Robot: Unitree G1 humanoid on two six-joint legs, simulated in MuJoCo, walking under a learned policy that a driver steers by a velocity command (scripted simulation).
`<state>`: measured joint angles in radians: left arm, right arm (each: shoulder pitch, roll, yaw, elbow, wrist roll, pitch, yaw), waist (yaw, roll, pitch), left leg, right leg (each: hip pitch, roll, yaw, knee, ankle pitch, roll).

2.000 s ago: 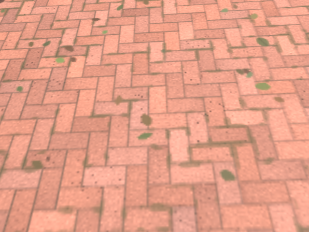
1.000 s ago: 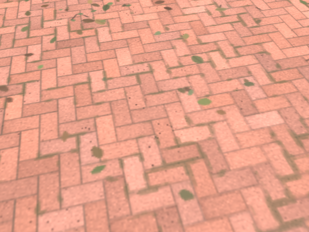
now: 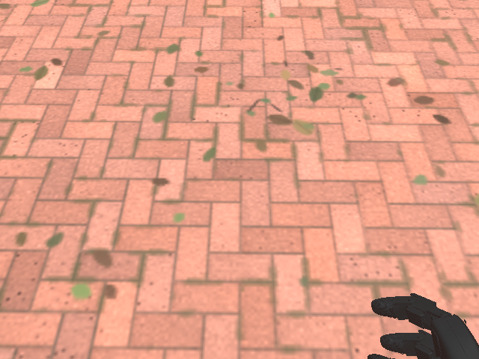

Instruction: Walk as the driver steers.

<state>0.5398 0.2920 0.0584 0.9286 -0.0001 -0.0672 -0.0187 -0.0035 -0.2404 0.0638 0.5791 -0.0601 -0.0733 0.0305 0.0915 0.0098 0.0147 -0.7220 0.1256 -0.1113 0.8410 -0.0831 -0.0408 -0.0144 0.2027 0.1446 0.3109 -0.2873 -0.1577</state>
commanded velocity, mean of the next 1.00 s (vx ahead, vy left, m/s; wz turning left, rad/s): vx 0.41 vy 0.00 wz -0.75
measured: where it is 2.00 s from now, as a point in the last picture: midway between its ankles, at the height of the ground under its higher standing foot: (270, 240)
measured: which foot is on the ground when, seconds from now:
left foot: up 0.00-0.12, down 0.14-0.52, up 0.54-0.90, down 0.92-1.00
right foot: down 0.00-0.14, up 0.16-0.50, down 0.52-0.94, up 0.96-1.00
